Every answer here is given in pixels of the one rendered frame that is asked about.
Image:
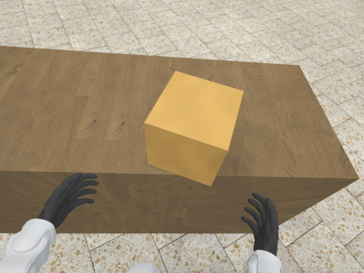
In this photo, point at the robot left forearm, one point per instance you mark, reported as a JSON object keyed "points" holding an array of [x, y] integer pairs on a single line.
{"points": [[28, 250]]}

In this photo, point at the pedestal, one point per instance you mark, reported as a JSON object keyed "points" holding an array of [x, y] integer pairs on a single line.
{"points": [[64, 112]]}

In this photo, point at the robot right forearm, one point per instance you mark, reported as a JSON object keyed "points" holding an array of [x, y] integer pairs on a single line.
{"points": [[261, 261]]}

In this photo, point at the robot right hand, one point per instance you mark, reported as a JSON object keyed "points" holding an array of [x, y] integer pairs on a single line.
{"points": [[266, 231]]}

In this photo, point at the robot left hand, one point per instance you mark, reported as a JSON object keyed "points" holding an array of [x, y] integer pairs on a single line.
{"points": [[64, 198]]}

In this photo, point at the carton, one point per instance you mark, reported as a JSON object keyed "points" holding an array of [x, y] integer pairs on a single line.
{"points": [[188, 131]]}

